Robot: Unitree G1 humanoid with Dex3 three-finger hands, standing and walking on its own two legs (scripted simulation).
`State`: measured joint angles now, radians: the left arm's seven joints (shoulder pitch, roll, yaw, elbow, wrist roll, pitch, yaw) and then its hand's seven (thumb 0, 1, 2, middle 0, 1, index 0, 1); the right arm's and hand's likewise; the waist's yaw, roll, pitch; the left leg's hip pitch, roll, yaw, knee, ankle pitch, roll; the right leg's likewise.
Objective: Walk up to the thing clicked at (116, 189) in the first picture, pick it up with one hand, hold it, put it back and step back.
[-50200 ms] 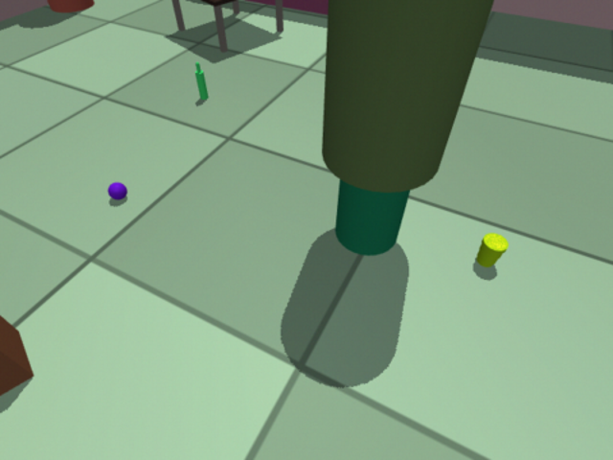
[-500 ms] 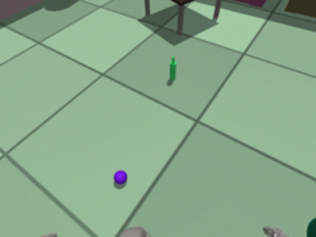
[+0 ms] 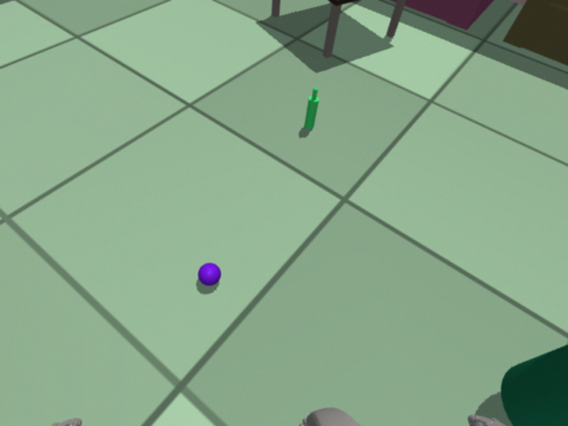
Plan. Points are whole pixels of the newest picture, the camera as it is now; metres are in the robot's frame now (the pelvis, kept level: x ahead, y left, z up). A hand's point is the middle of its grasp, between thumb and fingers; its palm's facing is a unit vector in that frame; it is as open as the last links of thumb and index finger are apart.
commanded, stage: step back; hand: left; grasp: from above
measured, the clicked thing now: (209, 274) +0.69 +0.22 -0.73
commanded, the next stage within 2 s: stand in 2.00 s
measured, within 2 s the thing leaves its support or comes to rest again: neither
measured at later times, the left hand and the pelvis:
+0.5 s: hand out of the picture -0.03 +0.24 -0.15, palm faces +0.01 -0.91 -0.42, open 7.4 cm; pelvis -0.18 -0.03 -0.02, yaw +2 degrees
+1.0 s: hand out of the picture -0.29 +0.19 -0.14, palm faces -0.01 -0.91 -0.42, open 7.4 cm; pelvis -0.35 -0.08 -0.01, yaw -2 degrees
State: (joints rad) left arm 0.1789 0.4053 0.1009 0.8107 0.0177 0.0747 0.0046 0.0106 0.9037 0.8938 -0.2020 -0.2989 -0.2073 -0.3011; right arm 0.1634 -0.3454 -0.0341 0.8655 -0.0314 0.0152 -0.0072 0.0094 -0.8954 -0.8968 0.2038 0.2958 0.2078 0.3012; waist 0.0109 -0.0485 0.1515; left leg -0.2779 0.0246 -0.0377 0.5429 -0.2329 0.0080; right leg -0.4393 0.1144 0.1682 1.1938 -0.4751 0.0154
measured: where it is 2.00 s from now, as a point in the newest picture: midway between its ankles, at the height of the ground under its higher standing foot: outside the picture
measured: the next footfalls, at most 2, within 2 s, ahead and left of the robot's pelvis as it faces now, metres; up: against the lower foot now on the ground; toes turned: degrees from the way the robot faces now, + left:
right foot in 0.16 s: -0.05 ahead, -0.16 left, +0.00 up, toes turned +0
left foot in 0.48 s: -0.16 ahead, +0.08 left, +0.00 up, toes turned -1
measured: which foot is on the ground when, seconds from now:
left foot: down 0.00-0.18, up 0.20-0.46, down 0.48-0.86, up 0.88-1.00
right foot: up 0.00-0.14, down 0.16-0.52, up 0.54-0.80, down 0.82-1.00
